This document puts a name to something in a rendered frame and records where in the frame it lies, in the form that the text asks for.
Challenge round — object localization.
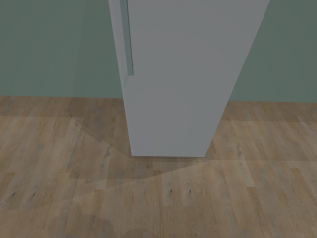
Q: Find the fridge door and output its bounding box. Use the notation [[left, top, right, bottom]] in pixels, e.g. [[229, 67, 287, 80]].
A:
[[112, 0, 270, 156]]

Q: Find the handle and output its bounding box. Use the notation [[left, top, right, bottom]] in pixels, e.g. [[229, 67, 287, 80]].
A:
[[119, 0, 134, 76]]

